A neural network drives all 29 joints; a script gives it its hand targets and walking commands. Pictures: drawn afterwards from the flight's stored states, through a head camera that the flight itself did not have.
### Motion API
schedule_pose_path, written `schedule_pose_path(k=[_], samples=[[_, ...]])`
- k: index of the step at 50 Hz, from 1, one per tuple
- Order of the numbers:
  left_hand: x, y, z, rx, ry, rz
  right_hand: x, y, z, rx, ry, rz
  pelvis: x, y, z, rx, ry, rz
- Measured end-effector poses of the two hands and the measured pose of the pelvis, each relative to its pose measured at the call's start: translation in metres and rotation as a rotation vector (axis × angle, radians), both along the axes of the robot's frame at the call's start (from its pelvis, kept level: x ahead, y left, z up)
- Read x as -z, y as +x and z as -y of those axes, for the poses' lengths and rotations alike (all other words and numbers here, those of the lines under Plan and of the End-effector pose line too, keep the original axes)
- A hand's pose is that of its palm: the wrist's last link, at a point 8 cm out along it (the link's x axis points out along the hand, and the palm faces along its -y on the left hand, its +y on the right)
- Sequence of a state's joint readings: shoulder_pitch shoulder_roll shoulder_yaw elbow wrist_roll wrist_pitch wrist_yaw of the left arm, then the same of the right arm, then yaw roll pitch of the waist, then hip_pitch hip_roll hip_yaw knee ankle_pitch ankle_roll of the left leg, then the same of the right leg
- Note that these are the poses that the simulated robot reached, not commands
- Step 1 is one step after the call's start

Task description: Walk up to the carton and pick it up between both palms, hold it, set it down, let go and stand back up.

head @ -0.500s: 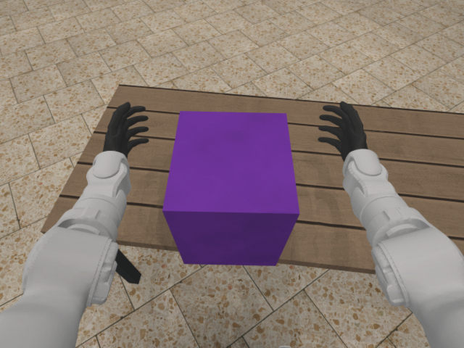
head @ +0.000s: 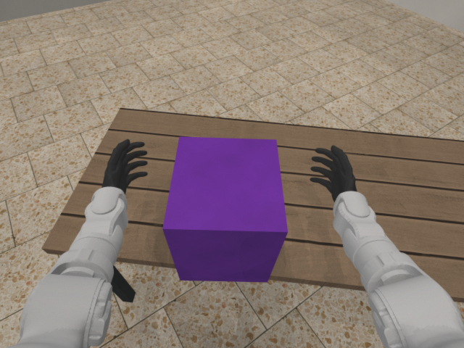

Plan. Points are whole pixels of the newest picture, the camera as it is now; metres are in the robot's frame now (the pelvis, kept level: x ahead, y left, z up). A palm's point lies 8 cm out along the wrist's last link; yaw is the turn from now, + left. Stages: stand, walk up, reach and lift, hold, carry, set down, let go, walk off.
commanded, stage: set down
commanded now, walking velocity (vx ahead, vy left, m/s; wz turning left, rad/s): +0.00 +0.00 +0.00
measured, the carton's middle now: (225, 213) +0.41 +0.02 -0.06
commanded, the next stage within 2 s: none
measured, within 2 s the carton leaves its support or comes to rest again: neither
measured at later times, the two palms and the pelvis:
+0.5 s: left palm (105, 237) +0.32 +0.24 +0.01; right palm (341, 239) +0.32 -0.18 +0.01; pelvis +0.00 +0.00 +0.00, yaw +1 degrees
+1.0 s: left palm (98, 281) +0.25 +0.24 -0.02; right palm (342, 281) +0.25 -0.18 -0.03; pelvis +0.01 +0.01 +0.00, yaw +1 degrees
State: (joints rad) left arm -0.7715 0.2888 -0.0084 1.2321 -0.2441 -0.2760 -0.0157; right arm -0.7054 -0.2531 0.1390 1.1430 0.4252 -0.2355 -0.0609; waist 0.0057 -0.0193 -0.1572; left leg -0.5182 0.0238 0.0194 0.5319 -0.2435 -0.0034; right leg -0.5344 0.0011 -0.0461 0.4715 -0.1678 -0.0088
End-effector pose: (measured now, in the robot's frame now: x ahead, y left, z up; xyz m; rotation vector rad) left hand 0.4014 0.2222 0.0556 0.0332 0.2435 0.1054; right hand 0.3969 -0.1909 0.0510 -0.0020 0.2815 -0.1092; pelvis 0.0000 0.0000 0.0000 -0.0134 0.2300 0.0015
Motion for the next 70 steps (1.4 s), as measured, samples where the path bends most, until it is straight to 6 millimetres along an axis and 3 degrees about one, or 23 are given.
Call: schedule_pose_path(k=[11, 19, 29, 39, 48, 60, 70], samples=[[0.025, -0.038, -0.003, -0.007, -0.011, 0.002, 0.025, -0.031, -0.015, -0.001, 0.019, 0.026, -0.003, 0.005, 0.001, -0.006, -0.001, 0.06], [0.042, -0.071, -0.013, -0.034, -0.023, 0.005, 0.038, -0.064, -0.01, 0.034, 0.011, 0.012, -0.003, 0.003, 0.002, -0.017, -0.004, 0.112], [0.047, -0.089, -0.011, -0.02, -0.006, 0.028, 0.051, -0.089, -0.008, 0.035, 0.029, 0.004, -0.001, 0.001, 0.0, -0.018, -0.005, 0.141], [0.073, -0.129, -0.019, -0.041, -0.004, -0.023, 0.075, -0.126, -0.011, 0.038, 0.026, -0.017, -0.001, 0.004, -0.003, -0.02, -0.004, 0.175], [0.079, -0.142, -0.02, -0.032, 0.005, -0.009, 0.08, -0.138, -0.009, 0.031, 0.018, -0.007, -0.001, 0.009, -0.005, -0.019, -0.008, 0.184], [0.1, -0.176, -0.015, -0.018, 0.006, -0.115, 0.097, -0.176, -0.007, 0.024, -0.016, -0.082, -0.003, 0.019, -0.008, -0.014, -0.012, 0.247], [0.103, -0.185, -0.012, -0.017, 0.017, -0.171, 0.101, -0.185, 0.002, 0.019, -0.035, -0.135, -0.005, 0.024, -0.007, -0.004, -0.011, 0.279]])
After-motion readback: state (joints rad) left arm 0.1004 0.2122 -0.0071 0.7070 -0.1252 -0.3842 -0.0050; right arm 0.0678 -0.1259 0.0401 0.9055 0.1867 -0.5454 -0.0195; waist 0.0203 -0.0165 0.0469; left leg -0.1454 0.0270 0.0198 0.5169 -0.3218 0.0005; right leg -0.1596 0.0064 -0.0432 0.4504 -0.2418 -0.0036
